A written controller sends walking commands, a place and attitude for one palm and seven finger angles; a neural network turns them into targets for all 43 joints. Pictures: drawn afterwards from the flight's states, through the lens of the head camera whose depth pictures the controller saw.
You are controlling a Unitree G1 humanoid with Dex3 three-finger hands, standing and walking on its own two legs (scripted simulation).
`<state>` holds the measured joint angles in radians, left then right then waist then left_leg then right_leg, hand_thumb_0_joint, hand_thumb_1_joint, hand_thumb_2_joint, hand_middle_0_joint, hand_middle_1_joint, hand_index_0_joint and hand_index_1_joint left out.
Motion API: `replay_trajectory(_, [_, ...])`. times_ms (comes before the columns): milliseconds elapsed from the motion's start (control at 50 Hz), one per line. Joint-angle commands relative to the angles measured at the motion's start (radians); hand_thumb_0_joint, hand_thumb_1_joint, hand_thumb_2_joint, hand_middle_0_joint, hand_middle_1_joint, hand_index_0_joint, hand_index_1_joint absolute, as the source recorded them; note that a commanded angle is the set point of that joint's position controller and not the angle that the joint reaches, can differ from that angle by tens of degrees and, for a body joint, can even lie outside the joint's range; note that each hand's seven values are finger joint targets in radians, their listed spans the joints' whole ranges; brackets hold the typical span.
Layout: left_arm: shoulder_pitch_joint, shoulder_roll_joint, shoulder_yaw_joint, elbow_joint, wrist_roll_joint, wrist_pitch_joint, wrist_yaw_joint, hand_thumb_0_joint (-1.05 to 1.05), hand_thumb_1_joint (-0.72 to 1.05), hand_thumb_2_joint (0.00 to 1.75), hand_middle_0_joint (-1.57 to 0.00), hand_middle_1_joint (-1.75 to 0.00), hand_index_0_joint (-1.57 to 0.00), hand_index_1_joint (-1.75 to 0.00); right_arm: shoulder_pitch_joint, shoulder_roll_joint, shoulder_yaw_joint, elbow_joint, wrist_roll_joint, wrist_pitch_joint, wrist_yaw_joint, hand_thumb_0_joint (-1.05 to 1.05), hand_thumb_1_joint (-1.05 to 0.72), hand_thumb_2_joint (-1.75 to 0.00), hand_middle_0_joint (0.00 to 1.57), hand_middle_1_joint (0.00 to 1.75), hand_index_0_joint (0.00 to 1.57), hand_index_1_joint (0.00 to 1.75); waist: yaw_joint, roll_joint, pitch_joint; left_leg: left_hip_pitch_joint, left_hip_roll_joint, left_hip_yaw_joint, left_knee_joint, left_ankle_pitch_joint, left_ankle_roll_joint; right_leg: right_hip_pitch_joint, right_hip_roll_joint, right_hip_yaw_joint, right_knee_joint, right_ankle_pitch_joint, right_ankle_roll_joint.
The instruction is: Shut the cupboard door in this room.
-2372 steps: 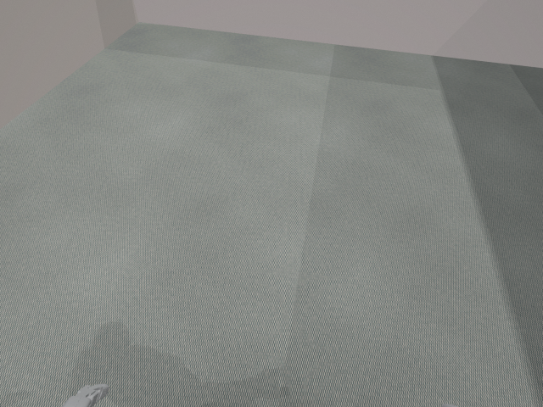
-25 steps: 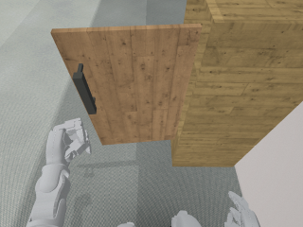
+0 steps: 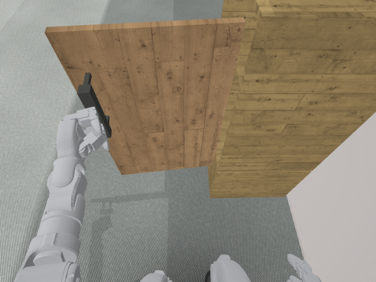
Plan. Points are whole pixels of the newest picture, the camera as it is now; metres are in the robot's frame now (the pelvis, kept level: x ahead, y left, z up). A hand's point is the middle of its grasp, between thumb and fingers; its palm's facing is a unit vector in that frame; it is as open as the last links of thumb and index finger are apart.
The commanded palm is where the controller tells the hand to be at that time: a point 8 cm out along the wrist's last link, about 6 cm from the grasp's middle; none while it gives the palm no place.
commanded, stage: bring the fist close to the handle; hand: left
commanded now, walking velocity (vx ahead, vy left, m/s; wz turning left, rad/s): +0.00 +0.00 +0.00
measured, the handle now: (97, 107) +0.48 +0.23 +0.06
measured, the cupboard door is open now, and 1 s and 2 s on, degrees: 96 88 68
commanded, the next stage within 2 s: push the door shut along its arc in 0.42 s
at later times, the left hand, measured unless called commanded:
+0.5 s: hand (103, 135) +0.40 +0.19 +0.07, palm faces +0.16 -0.99 -0.02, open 3.1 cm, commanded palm +0.36 +0.24 +0.06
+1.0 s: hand (101, 118) +0.44 +0.21 +0.06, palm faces +0.03 -1.00 -0.03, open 3.3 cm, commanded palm +0.43 +0.25 +0.06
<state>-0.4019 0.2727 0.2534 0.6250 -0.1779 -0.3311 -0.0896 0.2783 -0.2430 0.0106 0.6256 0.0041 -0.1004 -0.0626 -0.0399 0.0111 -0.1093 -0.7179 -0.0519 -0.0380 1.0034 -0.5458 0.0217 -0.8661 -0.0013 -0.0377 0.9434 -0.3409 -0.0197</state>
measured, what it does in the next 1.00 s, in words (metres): stands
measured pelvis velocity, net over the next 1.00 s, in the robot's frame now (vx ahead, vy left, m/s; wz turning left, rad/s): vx -0.02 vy -0.01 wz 0.00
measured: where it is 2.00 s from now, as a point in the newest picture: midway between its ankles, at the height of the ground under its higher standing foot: outside the picture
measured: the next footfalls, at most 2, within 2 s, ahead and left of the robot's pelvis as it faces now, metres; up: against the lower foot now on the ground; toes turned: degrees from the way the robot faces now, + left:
none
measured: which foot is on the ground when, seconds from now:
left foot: down 0.00-1.00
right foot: down 0.00-1.00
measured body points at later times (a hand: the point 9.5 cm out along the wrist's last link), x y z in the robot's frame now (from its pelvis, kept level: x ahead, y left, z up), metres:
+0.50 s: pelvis -0.01 -0.01 +0.00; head +0.07 -0.01 +0.45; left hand +0.38 +0.25 +0.07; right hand +0.08 -0.27 -0.11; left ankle -0.03 +0.11 -0.68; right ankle +0.06 -0.11 -0.68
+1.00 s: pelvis -0.02 -0.01 -0.01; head +0.09 +0.00 +0.43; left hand +0.44 +0.26 +0.07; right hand +0.04 -0.28 -0.12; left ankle -0.03 +0.11 -0.68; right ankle +0.06 -0.11 -0.68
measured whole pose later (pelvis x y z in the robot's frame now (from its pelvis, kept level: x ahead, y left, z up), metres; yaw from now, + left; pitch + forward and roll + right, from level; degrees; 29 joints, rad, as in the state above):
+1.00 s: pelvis -0.02 -0.01 -0.01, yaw +0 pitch +18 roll -1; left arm -0.74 0.46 0.35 1.06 -0.17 -0.41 -0.29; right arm 0.33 -0.27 0.02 0.66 0.01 -0.06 -0.07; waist -0.10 0.00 -0.09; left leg -0.83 -0.04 -0.05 1.05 -0.53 0.01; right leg -0.97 0.00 -0.05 0.96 -0.31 -0.03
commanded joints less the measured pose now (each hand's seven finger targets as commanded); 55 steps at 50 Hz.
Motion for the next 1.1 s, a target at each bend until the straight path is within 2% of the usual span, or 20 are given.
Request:
replay_trajectory(0, [-0.342, 0.209, 0.091, -0.134, -0.009, -0.065, -0.007, 0.00, 0.90, 0.90, -1.30, -1.50, -1.30, -1.50, 0.076, -0.153, -0.055, -0.104, 0.005, -0.021, -0.013, 0.00, -0.90, -0.90, 0.20, 0.30, 0.20, 0.30, -0.009, -0.001, -0.365, -0.049, 0.027, 0.013, -0.168, 0.369, -0.030, 0.448, -0.018, 0.033, -0.079, 0.272, -0.007])
replay_trajectory(40, [-0.331, 0.251, 0.133, -0.127, -0.008, -0.087, -0.004, 0.00, 0.90, 0.90, -1.30, -1.50, -1.30, -1.50, 0.080, -0.153, -0.055, -0.107, 0.002, -0.016, -0.012, 0.00, -0.90, -0.90, 0.20, 0.30, 0.20, 0.30, 0.005, 0.003, -0.376, -0.063, 0.026, 0.015, -0.169, 0.364, -0.027, 0.468, -0.015, 0.038, -0.078, 0.271, -0.010])
replay_trajectory(80, [-0.297, 0.208, 0.109, -0.148, -0.009, -0.111, -0.006, 0.00, 0.90, 0.90, -1.30, -1.50, -1.30, -1.50, 0.084, -0.146, -0.059, -0.112, 0.001, -0.014, -0.004, 0.00, -0.90, -0.90, 0.20, 0.30, 0.20, 0.30, 0.012, 0.025, -0.405, -0.030, 0.029, 0.019, -0.172, 0.411, -0.031, 0.472, -0.014, 0.033, -0.072, 0.307, -0.012])
replay_trajectory(120, [-0.292, 0.192, 0.098, -0.155, -0.014, -0.126, -0.008, 0.00, 0.90, 0.90, -1.30, -1.50, -1.30, -1.50, 0.092, -0.149, -0.063, -0.106, -0.002, -0.013, 0.003, 0.00, -0.90, -0.90, 0.20, 0.30, 0.20, 0.30, 0.008, 0.010, -0.409, -0.024, 0.031, 0.021, -0.169, 0.425, -0.032, 0.473, -0.012, 0.032, -0.074, 0.319, -0.009])
replay_trajectory(160, [-0.290, 0.227, 0.117, -0.138, -0.010, -0.134, -0.010, 0.00, 0.90, 0.90, -1.30, -1.50, -1.30, -1.50, 0.093, -0.155, -0.064, -0.104, 0.001, -0.005, 0.001, 0.00, -0.90, -0.90, 0.20, 0.30, 0.20, 0.30, 0.001, -0.022, -0.385, -0.052, 0.033, 0.021, -0.176, 0.381, -0.026, 0.477, -0.012, 0.036, -0.083, 0.292, -0.007])
replay_trajectory(180, [-0.309, 0.201, 0.092, -0.151, -0.009, -0.137, -0.014, 0.00, 0.90, 0.90, -1.30, -1.50, -1.30, -1.50, 0.089, -0.151, -0.064, -0.105, 0.001, -0.004, 0.002, 0.00, -0.90, -0.90, 0.20, 0.30, 0.20, 0.30, -0.007, 0.022, -0.376, -0.047, 0.029, 0.029, -0.177, 0.365, -0.024, 0.469, -0.013, 0.043, -0.090, 0.284, -0.006])
replay_trajectory(200, [-0.306, 0.206, 0.093, -0.143, -0.005, -0.137, -0.014, 0.00, 0.90, 0.90, -1.30, -1.50, -1.30, -1.50, 0.092, -0.152, -0.065, -0.102, 0.002, -0.002, 0.002, 0.00, -0.90, -0.90, 0.20, 0.30, 0.20, 0.30, -0.008, 0.001, -0.366, -0.049, 0.031, 0.025, -0.184, 0.344, -0.024, 0.463, -0.012, 0.038, -0.093, 0.261, -0.007])
replay_trajectory(220, [-0.324, 0.196, 0.080, -0.157, -0.004, -0.141, -0.017, 0.00, 0.90, 0.90, -1.30, -1.50, -1.30, -1.50, 0.085, -0.151, -0.065, -0.102, 0.003, -0.002, 0.001, 0.00, -0.90, -0.90, 0.20, 0.30, 0.20, 0.30, -0.011, 0.041, -0.358, -0.041, 0.029, 0.027, -0.187, 0.332, -0.025, 0.450, -0.013, 0.041, -0.098, 0.246, -0.008])
replay_trajectory(360, [-0.391, 0.228, 0.099, -0.108, -0.007, -0.149, -0.009, 0.00, 0.90, 0.90, -1.30, -1.50, -1.30, -1.50, 0.073, -0.153, -0.058, -0.095, 0.006, 0.001, -0.010, 0.00, -0.90, -0.90, 0.20, 0.30, 0.20, 0.30, -0.028, -0.002, -0.322, -0.076, 0.025, 0.024, -0.194, 0.217, -0.012, 0.434, -0.017, 0.054, -0.130, 0.126, -0.002])
replay_trajectory(460, [-0.387, 0.236, 0.101, -0.083, 0.001, -0.161, -0.019, 0.00, 0.90, 0.90, -1.30, -1.50, -1.30, -1.50, 0.074, -0.153, -0.056, -0.096, 0.003, 0.000, -0.008, 0.00, -0.90, -0.90, 0.20, 0.30, 0.20, 0.30, -0.016, 0.045, -0.356, -0.056, 0.024, 0.023, -0.192, 0.249, -0.016, 0.439, -0.015, 0.051, -0.112, 0.163, -0.008])
replay_trajectory(520, [-0.342, 0.237, 0.107, -0.050, -0.006, -0.150, -0.030, 0.00, 0.90, 0.90, -1.30, -1.50, -1.30, -1.50, 0.077, -0.157, -0.057, -0.103, 0.005, 0.003, -0.006, 0.00, -0.90, -0.90, 0.20, 0.30, 0.20, 0.30, -0.012, 0.015, -0.346, -0.068, 0.025, 0.027, -0.190, 0.256, -0.016, 0.447, -0.015, 0.052, -0.117, 0.179, -0.006])
replay_trajectory(580, [-0.503, 0.261, 0.090, 0.016, 0.002, -0.140, -0.052, 0.00, 0.90, 0.90, -1.30, -1.50, -1.30, -1.50, 0.084, -0.165, -0.050, -0.085, 0.009, 0.008, -0.013, 0.00, -0.90, -0.90, 0.20, 0.30, 0.20, 0.30, -0.058, -0.023, -0.282, -0.108, 0.027, 0.016, -0.183, 0.181, -0.011, 0.396, -0.018, 0.058, -0.128, 0.104, 0.002])
replay_trajectory(640, [-0.597, 0.360, 0.152, 0.039, 0.000, -0.156, -0.073, 0.00, 0.90, 0.90, -1.30, -1.50, -1.30, -1.50, 0.085, -0.172, -0.048, -0.083, 0.010, 0.010, -0.026, 0.00, -0.90, -0.90, 0.20, 0.30, 0.20, 0.30, -0.056, -0.015, -0.317, -0.127, 0.023, 0.017, -0.166, 0.163, -0.005, 0.410, -0.022, 0.077, -0.124, 0.079, 0.001])
replay_trajectory(680, [-0.640, 0.353, 0.140, 0.033, -0.001, -0.172, -0.095, 0.00, 0.90, 0.90, -1.30, -1.50, -1.30, -1.50, 0.087, -0.164, -0.045, -0.080, 0.008, 0.005, -0.025, 0.00, -0.90, -0.90, 0.20, 0.30, 0.20, 0.30, -0.048, 0.065, -0.386, -0.092, 0.019, 0.020, -0.157, 0.213, -0.008, 0.423, -0.023, 0.077, -0.100, 0.147, -0.005])
replay_trajectory(740, [-0.657, 0.347, 0.125, 0.059, -0.009, -0.183, -0.131, 0.00, 0.90, 0.90, -1.30, -1.50, -1.30, -1.50, 0.111, -0.168, -0.047, -0.072, 0.005, 0.003, -0.020, 0.00, -0.90, -0.90, 0.20, 0.30, 0.20, 0.30, -0.059, 0.083, -0.444, -0.054, 0.024, 0.008, -0.137, 0.295, -0.013, 0.411, -0.014, 0.062, -0.070, 0.229, -0.009])
replay_trajectory(760, [-0.671, 0.355, 0.127, 0.092, -0.010, -0.179, -0.141, 0.00, 0.90, 0.90, -1.30, -1.50, -1.30, -1.50, 0.118, -0.171, -0.047, -0.062, 0.007, 0.003, -0.021, 0.00, -0.90, -0.90, 0.20, 0.30, 0.20, 0.30, -0.064, 0.046, -0.433, -0.072, 0.027, 0.004, -0.137, 0.291, -0.014, 0.407, -0.015, 0.058, -0.068, 0.226, -0.006])
replay_trajectory(820, [-0.737, 0.373, 0.123, 0.150, -0.014, -0.166, -0.169, 0.00, 0.90, 0.90, -1.30, -1.50, -1.30, -1.50, 0.129, -0.181, -0.045, -0.050, 0.013, 0.005, -0.022, 0.00, -0.90, -0.90, 0.20, 0.30, 0.20, 0.30, -0.088, 0.027, -0.394, -0.102, 0.028, 0.003, -0.132, 0.248, -0.009, 0.377, -0.013, 0.062, -0.081, 0.188, -0.003])
replay_trajectory(960, [-0.834, 0.429, 0.133, 0.222, -0.012, -0.152, -0.222, 0.00, 0.90, 0.90, -1.30, -1.50, -1.30, -1.50, 0.170, -0.200, -0.042, -0.038, 0.011, 0.009, -0.022, 0.00, -0.90, -0.90, 0.20, 0.30, 0.20, 0.30, -0.102, 0.070, -0.445, -0.096, 0.029, -0.012, -0.115, 0.272, -0.009, 0.338, -0.008, 0.057, -0.063, 0.192, -0.009])
replay_trajectory(1000, [-0.879, 0.419, 0.112, 0.234, -0.009, -0.149, -0.233, 0.00, 0.90, 0.90, -1.30, -1.50, -1.30, -1.50, 0.181, -0.201, -0.042, -0.032, 0.010, 0.013, -0.020, 0.00, -0.90, -0.90, 0.20, 0.30, 0.20, 0.30, -0.121, 0.074, -0.435, -0.088, 0.031, -0.018, -0.112, 0.269, -0.009, 0.311, -0.005, 0.053, -0.066, 0.184, -0.008])
replay_trajectory(1080, [-0.913, 0.398, 0.082, 0.233, -0.003, -0.154, -0.250, 0.00, 0.90, 0.90, -1.30, -1.50, -1.30, -1.50, 0.208, -0.208, -0.045, -0.027, 0.005, 0.016, -0.010, 0.00, -0.90, -0.90, 0.20, 0.30, 0.20, 0.30, -0.128, 0.135, -0.475, -0.007, 0.038, -0.037, -0.111, 0.334, -0.024, 0.256, 0.002, 0.034, -0.057, 0.193, -0.013])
